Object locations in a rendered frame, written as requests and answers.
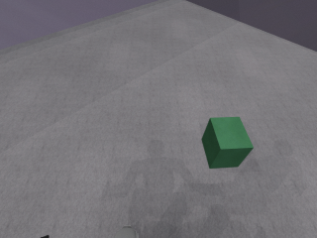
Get left robot thigh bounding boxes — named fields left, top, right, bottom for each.
left=114, top=228, right=139, bottom=238

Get carton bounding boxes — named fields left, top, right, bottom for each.
left=201, top=117, right=254, bottom=169

